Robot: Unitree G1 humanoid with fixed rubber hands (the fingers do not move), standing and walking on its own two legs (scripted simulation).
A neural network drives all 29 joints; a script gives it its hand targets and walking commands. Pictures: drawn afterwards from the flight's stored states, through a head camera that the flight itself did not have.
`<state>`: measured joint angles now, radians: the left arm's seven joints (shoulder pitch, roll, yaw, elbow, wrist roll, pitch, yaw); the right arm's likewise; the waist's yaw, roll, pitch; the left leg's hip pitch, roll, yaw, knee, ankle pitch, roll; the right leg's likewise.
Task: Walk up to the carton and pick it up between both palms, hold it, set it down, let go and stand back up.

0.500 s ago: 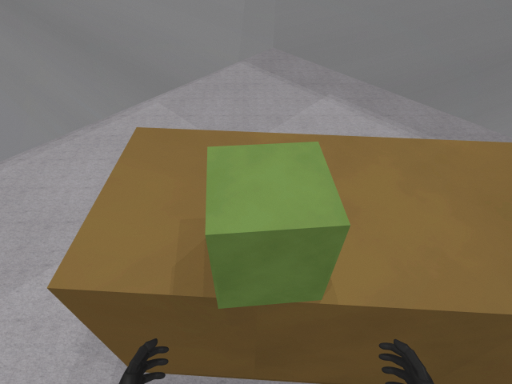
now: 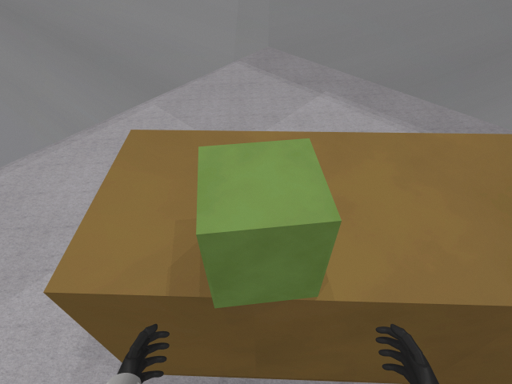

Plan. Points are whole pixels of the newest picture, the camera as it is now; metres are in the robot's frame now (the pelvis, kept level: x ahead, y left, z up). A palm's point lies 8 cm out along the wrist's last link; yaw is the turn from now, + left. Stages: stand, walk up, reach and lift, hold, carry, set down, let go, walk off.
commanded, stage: let go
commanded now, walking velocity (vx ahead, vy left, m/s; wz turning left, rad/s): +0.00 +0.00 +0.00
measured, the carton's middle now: (260, 225) +0.41 +0.02 +0.00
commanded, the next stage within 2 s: stand in 0.14 s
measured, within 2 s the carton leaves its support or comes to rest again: neither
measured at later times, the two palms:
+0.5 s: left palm out of the picture +0.07 +0.26 -0.12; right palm out of the picture +0.09 -0.23 -0.12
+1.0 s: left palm out of the picture -0.03 +0.25 -0.14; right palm out of the picture +0.04 -0.21 -0.13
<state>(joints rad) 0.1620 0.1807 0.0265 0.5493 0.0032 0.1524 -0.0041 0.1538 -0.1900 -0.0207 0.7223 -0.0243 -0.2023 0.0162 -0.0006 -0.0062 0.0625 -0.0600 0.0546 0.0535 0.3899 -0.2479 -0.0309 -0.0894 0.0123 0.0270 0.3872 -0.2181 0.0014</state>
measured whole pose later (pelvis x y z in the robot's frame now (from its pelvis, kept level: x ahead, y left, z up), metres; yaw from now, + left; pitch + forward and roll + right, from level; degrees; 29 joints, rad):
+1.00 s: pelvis -0.01 +0.01 +0.00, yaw +9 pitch +0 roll -1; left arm 0.36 0.20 0.04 0.92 0.02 0.00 0.02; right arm 0.36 -0.16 -0.03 0.91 -0.02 0.00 -0.01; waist 0.01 -0.02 -0.02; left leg -0.24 -0.01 -0.07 0.49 -0.24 0.00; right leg -0.18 -0.06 -0.11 0.44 -0.24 0.03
